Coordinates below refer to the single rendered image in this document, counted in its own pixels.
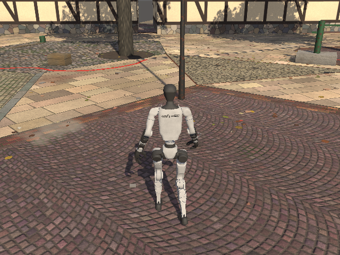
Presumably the robot right thigh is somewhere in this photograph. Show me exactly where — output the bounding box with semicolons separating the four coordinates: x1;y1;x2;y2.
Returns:
175;149;188;189

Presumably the robot right upper arm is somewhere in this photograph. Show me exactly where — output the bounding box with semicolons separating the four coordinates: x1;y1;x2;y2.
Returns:
181;107;195;134

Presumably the right robot foot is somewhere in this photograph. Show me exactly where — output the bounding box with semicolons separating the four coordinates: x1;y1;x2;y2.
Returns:
178;212;188;225

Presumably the right robot hand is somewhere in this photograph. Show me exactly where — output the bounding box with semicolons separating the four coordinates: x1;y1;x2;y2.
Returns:
186;140;199;149

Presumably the left robot hand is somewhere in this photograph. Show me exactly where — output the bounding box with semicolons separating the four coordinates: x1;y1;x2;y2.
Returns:
134;150;147;163

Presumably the robot left upper arm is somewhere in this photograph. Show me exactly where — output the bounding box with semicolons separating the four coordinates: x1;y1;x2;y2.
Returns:
144;107;159;137

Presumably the left robot forearm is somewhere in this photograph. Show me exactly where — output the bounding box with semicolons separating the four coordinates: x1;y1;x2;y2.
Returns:
137;129;149;152

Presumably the right robot forearm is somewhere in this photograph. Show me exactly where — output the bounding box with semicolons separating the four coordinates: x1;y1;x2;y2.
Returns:
190;127;198;143

